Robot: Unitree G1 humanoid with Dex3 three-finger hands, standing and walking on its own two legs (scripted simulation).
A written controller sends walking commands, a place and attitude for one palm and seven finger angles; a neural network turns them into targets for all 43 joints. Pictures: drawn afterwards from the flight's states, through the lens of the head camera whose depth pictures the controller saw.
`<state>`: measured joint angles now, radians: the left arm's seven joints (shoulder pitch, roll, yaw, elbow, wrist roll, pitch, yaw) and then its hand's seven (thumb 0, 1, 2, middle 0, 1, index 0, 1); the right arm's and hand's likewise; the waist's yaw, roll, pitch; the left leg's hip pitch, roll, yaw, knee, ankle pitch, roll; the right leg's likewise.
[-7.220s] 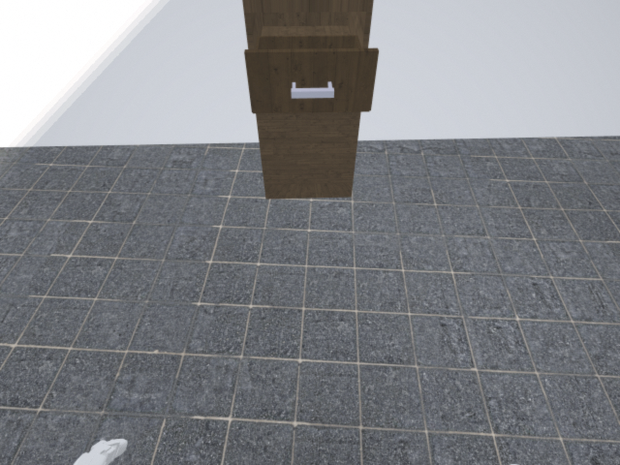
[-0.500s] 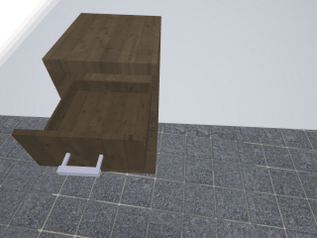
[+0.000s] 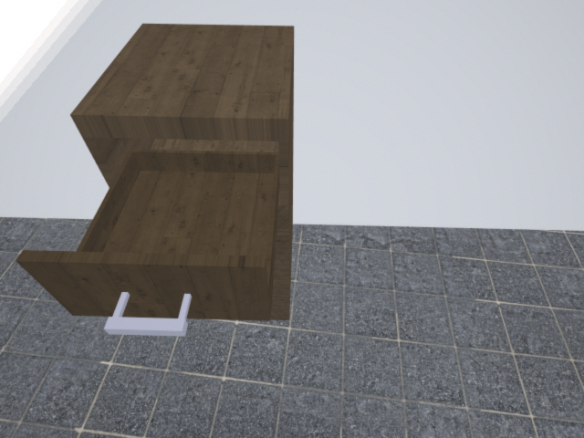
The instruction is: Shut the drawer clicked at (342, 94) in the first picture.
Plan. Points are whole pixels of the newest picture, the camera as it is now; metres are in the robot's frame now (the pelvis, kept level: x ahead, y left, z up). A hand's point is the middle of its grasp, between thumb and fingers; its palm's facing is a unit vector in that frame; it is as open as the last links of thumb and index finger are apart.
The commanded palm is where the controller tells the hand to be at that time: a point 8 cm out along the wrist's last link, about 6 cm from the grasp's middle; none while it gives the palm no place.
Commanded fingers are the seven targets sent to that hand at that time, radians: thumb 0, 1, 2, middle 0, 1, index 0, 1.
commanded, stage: look again from close up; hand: left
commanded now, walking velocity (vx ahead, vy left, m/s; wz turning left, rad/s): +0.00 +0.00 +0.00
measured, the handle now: (151, 313) +0.30 +0.25 -0.05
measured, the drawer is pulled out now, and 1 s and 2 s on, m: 0.30 0.29 0.29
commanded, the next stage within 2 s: raise the hand and make a fist in 0.52 s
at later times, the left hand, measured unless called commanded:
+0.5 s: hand out of the picture +0.01 +0.21 -0.18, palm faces -0.01 -0.98 -0.20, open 7.3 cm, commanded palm none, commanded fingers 0.00 0.90 0.90 -0.20 -0.30 -0.20 -0.30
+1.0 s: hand out of the picture +0.11 +0.18 -0.05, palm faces +0.04 -1.00 +0.00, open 6.1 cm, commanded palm +0.08 +0.25 -0.04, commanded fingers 0.00 0.90 0.90 -0.60 -0.73 -0.60 -0.73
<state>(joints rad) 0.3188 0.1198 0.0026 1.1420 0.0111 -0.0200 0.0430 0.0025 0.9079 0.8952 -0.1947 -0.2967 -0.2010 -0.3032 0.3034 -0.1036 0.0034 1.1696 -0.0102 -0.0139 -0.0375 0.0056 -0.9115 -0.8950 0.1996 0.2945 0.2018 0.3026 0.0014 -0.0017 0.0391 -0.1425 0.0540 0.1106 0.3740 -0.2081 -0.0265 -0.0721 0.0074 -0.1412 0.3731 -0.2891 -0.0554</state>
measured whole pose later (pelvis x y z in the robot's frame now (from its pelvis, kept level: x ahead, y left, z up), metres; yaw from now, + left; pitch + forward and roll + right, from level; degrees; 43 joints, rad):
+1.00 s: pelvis -0.05 +0.02 -0.06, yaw -1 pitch +9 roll +0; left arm 0.56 0.13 0.09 0.10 -0.19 -0.53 -0.22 0.01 0.91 0.89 -0.35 -0.51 -0.41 -0.53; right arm 0.14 -0.24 -0.08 0.58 0.01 -0.26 0.01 0.01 -0.91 -0.90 0.20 0.29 0.20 0.30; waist 0.01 -0.05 -0.12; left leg -0.71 0.05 0.07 0.94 -0.39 0.01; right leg -0.65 -0.04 -0.11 0.97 -0.48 -0.05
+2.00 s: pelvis -0.04 +0.03 -0.05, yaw +1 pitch +7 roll -2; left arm 0.69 0.19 0.06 -0.34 -0.22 -0.28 -0.20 0.02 0.90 0.90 -1.36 -1.55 -1.36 -1.56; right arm 0.19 -0.19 0.02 0.48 0.04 -0.21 -0.03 0.01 -0.90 -0.90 0.20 0.30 0.21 0.30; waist 0.04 0.05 -0.12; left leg -0.64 0.03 0.03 0.93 -0.42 0.02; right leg -0.53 -0.03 -0.14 0.89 -0.48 -0.03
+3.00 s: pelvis -0.03 +0.01 -0.05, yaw +1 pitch +9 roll -1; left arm 0.51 0.22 0.19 -0.08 -0.29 -0.35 -0.29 0.02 0.90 0.90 -1.40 -1.60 -1.40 -1.60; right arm 0.22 -0.24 0.00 0.59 0.04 -0.24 -0.06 0.02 -0.90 -0.90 0.20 0.30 0.21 0.30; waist 0.00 0.04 -0.09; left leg -0.65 0.05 0.01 0.91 -0.40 -0.01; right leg -0.56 -0.01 -0.15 0.89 -0.48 -0.06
